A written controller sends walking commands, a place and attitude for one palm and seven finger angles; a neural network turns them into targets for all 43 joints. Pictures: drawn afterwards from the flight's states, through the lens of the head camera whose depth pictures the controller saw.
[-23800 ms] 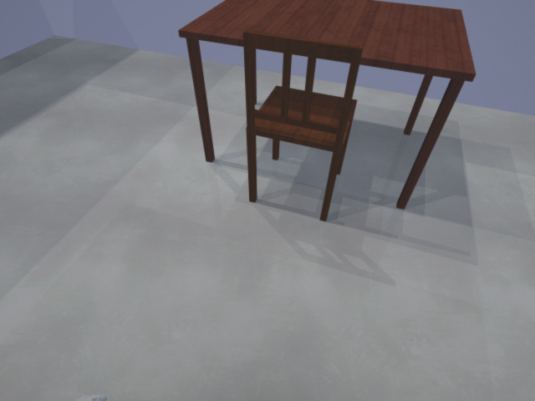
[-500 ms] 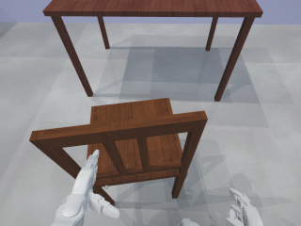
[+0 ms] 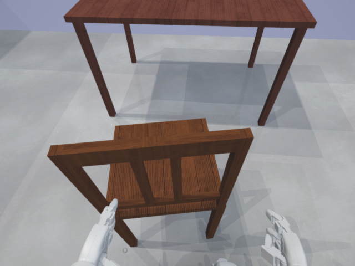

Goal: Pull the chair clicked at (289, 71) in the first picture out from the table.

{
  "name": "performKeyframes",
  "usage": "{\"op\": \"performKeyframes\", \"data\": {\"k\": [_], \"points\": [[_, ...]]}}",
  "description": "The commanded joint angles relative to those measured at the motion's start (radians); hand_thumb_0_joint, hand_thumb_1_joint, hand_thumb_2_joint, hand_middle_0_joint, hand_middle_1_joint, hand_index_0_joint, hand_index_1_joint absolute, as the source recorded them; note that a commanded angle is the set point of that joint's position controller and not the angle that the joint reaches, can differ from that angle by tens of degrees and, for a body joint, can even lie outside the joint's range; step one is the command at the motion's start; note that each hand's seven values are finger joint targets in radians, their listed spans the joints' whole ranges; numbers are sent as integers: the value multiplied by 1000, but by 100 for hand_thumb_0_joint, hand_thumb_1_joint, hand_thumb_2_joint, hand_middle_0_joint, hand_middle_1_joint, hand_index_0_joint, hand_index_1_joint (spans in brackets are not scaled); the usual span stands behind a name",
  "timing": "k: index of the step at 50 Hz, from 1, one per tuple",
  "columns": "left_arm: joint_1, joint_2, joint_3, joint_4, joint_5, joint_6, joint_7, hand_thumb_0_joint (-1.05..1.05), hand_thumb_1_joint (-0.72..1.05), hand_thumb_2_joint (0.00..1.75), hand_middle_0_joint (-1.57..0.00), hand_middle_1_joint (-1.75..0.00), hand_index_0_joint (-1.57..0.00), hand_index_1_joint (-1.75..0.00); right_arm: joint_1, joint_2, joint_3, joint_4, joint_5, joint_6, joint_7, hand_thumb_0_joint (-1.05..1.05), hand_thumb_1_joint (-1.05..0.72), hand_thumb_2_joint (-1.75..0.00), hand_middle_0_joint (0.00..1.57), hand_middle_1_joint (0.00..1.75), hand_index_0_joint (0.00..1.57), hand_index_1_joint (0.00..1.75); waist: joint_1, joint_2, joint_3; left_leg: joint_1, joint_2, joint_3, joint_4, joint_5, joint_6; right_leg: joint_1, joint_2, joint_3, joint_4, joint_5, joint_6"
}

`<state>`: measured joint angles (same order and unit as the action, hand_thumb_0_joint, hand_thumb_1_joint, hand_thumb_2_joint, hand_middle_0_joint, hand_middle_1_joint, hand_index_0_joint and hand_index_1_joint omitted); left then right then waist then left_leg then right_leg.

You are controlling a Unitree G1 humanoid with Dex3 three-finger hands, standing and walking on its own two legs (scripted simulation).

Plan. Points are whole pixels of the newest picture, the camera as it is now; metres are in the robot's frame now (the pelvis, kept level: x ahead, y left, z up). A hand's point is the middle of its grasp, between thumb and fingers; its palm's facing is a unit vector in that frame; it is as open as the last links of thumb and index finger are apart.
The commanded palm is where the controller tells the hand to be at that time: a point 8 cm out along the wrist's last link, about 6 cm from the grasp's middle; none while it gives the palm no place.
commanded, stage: draw the hand back to the body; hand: left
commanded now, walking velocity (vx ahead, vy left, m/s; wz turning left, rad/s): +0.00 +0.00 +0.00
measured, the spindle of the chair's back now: (143, 182) +0.34 +0.10 -0.05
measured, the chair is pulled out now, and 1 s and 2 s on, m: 0.61 0.61 0.61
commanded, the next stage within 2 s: step back with the hand held close in 1.58 s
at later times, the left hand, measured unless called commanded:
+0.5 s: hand (91, 230) +0.18 +0.16 +0.08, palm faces +0.00 -1.00 -0.10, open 17.4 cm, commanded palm +0.15 +0.22 +0.09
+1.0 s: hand (26, 196) +0.21 +0.23 +0.17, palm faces +0.36 -0.84 -0.40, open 12.3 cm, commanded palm +0.17 +0.28 +0.19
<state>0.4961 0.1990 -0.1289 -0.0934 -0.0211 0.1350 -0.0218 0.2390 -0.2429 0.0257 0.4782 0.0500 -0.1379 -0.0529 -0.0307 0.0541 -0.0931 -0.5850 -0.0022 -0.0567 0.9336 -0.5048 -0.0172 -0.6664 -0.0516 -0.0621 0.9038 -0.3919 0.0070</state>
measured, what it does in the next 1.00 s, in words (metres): stands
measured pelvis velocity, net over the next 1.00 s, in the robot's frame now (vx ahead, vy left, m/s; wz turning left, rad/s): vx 0.02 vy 0.01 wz -0.02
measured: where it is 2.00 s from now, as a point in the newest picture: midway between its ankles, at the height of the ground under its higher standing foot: outside the picture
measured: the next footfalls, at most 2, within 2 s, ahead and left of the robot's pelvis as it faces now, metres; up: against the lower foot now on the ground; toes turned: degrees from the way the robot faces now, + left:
none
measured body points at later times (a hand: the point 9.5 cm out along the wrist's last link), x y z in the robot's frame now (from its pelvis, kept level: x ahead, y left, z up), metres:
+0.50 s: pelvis +0.00 +0.00 -0.01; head +0.03 -0.02 +0.44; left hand +0.18 +0.21 +0.09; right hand +0.18 -0.23 -0.09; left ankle -0.02 +0.13 -0.69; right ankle +0.03 -0.13 -0.69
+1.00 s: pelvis +0.02 +0.01 +0.04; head +0.02 -0.02 +0.49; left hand +0.18 +0.28 +0.19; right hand +0.22 -0.21 -0.04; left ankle -0.02 +0.13 -0.69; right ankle +0.03 -0.13 -0.69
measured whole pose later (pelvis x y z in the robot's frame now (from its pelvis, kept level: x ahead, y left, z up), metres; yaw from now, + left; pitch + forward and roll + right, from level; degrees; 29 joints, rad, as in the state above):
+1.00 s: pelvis +0.02 +0.01 +0.04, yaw -1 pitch -2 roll -1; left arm 0.56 0.30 0.20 -0.42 -0.04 -0.09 0.15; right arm 0.17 -0.21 0.02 0.62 0.02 -0.12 -0.07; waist 0.07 0.09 0.02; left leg -0.14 0.01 -0.03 0.56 -0.38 -0.01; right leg -0.24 -0.04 -0.04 0.56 -0.28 0.02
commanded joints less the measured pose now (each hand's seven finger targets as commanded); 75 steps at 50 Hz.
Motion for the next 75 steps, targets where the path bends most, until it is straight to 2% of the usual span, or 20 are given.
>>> {"op": "performKeyframes", "data": {"k": [1,2,4,10,12,16,20,25,26,27,30,37,41,50,60,63,65,68,71,75], "points": [[-67,-11,85,-394,-148,-181,14,0,-55,20,0,0,0,0,-68,-92,-48,-161,0,-85,-21,0,-90,-90,20,30,20,30,-12,-102,-117,-37,-32,10,-108,232,28,114,38,-28,-128,112,-22],[-10,50,128,-338,-141,-239,12,0,-55,20,0,0,0,0,-74,-98,-55,-129,0,-102,-20,0,-90,-90,20,30,20,30,6,-73,-138,-41,-30,18,-93,221,25,117,38,-12,-117,90,-27],[-9,51,141,-388,-161,-330,5,0,-55,20,0,0,0,0,-60,-91,-56,-115,3,-127,-11,0,-90,-90,20,30,20,30,11,5,-158,-33,-29,16,-89,239,19,99,39,-20,-87,98,-31],[56,24,133,-297,-151,-589,-74,0,-55,20,0,0,0,0,-101,-76,-87,-72,8,-142,39,0,-90,-90,20,30,20,30,18,-43,-144,-157,-16,17,-2,201,10,7,41,-6,3,60,-38],[112,67,163,-303,-146,-561,-110,0,-55,20,0,0,0,0,-112,-90,-92,-113,20,-119,41,0,-90,-90,20,30,20,30,31,-27,-180,-148,-17,27,-30,160,18,52,33,7,-18,19,-36],[105,120,242,-431,-199,-443,-124,0,-55,20,0,0,0,0,-126,-89,-81,-155,36,-82,4,0,-90,-90,20,30,20,30,31,-54,-189,-119,-19,27,-67,144,32,136,29,21,-83,-13,-25],[84,132,278,-520,-240,-441,-100,0,-55,20,0,0,0,0,-113,-80,-72,-128,36,-100,-16,0,-90,-90,20,30,20,30,28,-46,-169,-64,-15,15,-88,205,32,170,38,8,-108,60,-26],[89,144,303,-441,-246,-425,-134,0,-37,29,-2,-4,-2,-4,-109,-89,-72,-83,38,-124,-26,0,-90,-90,20,30,20,30,16,-58,-97,-23,-10,14,-121,208,35,193,32,11,-163,69,-20],[190,260,360,-406,-96,-342,12,0,-33,31,-3,-5,-3,-5,-110,-71,-80,-81,13,-66,-45,0,-90,-90,20,30,20,30,98,4,-144,57,3,13,-167,226,28,293,-4,77,-198,101,-43],[176,179,300,-499,-77,-312,69,0,-30,32,-4,-5,-4,-5,-96,-62,-69,-108,6,-45,-47,0,-90,-90,20,30,20,30,65,4,-95,84,0,13,-185,227,26,280,-10,59,-221,125,-40],[157,179,295,-503,-46,-265,148,0,-19,37,-5,-8,-5,-8,-134,-62,-66,-89,-4,-9,-58,0,-90,-90,20,30,20,30,69,-47,-54,149,12,9,-228,265,32,331,-7,43,-270,170,-42],[55,211,333,-516,-23,-265,198,0,7,50,-8,-13,-8,-13,-163,-69,-51,-45,-19,-21,-65,0,-90,-90,20,30,20,30,73,-37,48,286,14,1,-368,289,38,395,2,48,-373,183,-42],[23,230,372,-545,-11,-281,200,0,21,57,-10,-16,-10,-16,-162,-71,-42,-29,-26,-39,-50,0,-90,-90,20,30,20,30,89,31,34,340,13,0,-429,354,35,464,4,43,-397,237,-47],[9,279,491,-533,-22,-291,194,0,54,73,-15,-22,-15,-22,-184,-74,-54,5,-33,-30,-27,0,-90,-90,20,30,20,30,101,-24,60,385,25,4,-497,442,31,540,21,54,-450,319,-49],[-79,355,618,-593,-28,-307,202,0,90,90,-20,-30,-20,-30,-180,-82,-61,31,-34,-33,-23,0,-90,-90,20,30,20,30,109,50,26,449,33,15,-531,545,27,595,20,59,-477,387,-49],[-15,279,567,-496,-31,-298,188,0,90,90,-20,-30,-20,-30,-174,-83,-70,40,-33,-20,-17,0,-90,-90,20,30,20,30,105,-29,50,448,40,21,-532,570,33,584,17,41,-482,405,-41],[-12,272,558,-492,-32,-295,183,0,90,90,-20,-30,-20,-30,-183,-85,-77,39,-31,-12,-14,0,-90,-90,20,30,20,30,101,-32,59,442,39,25,-531,553,34,583,19,44,-489,404,-41],[-29,310,582,-531,-30,-306,187,0,90,90,-20,-30,-20,-30,-182,-88,-77,33,-34,-8,-15,0,-90,-90,20,30,20,30,108,-22,36,444,36,26,-538,534,37,595,16,46,-488,398,-41],[-57,336,593,-600,-21,-312,193,0,90,90,-20,-30,-20,-30,-181,-85,-69,32,-34,-21,-16,0,-90,-90,20,30,20,30,109,54,2,461,33,23,-537,554,32,610,15,56,-490,402,-45],[-49,330,593,-577,-26,-302,196,0,90,90,-20,-30,-20,-30,-189,-85,-72,38,-32,-21,-20,0,-90,-90,20,30,20,30,104,18,35,454,36,20,-540,542,31,599,22,62,-498,396,-48]]}}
